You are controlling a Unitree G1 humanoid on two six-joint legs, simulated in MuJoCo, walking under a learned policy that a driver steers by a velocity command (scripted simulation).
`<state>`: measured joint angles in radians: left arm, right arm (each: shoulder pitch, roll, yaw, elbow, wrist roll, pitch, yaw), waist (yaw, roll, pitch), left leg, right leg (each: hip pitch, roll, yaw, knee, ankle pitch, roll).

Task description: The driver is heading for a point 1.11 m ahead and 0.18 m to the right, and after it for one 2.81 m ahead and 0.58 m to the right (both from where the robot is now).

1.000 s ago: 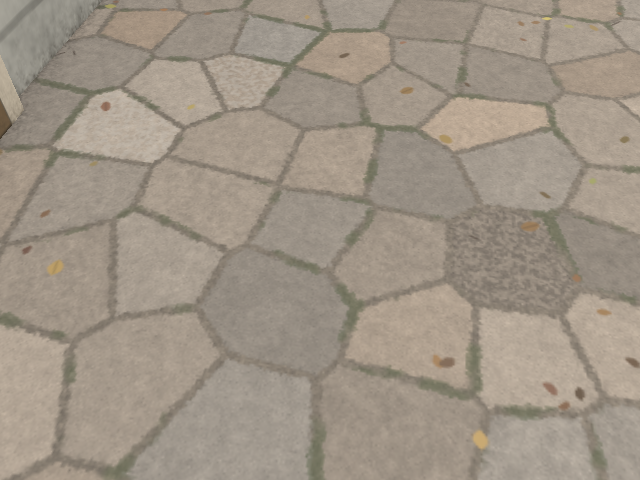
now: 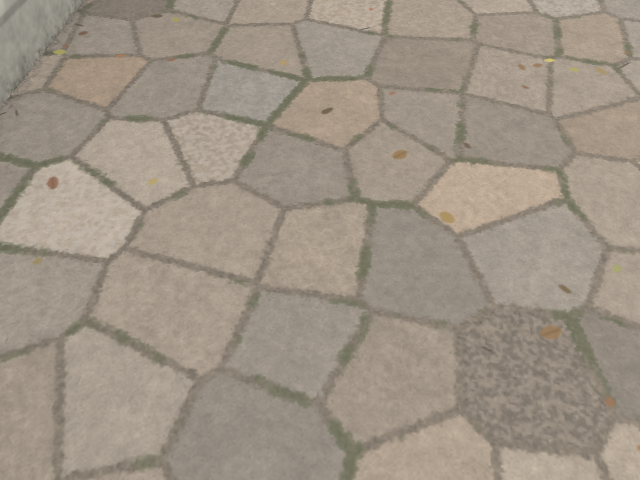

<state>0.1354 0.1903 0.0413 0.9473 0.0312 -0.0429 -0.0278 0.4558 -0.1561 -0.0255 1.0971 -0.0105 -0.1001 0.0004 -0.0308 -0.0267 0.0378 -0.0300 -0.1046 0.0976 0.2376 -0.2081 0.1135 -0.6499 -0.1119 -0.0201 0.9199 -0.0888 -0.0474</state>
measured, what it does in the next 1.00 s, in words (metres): walks ahead: right foot, then left foot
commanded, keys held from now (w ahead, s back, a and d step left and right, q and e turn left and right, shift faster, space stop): w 1.00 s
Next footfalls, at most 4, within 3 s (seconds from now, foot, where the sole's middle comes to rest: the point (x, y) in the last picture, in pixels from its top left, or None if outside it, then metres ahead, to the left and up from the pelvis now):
0.24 right None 0.31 -0.11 -0.78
0.78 left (288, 429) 0.61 0.07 -0.78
1.36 right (358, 317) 0.89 -0.10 -0.78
1.92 left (332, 210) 1.26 -0.05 -0.78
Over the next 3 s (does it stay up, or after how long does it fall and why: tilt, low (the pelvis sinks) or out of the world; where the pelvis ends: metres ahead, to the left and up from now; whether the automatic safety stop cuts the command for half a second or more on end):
stays up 1.52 -0.32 -0.03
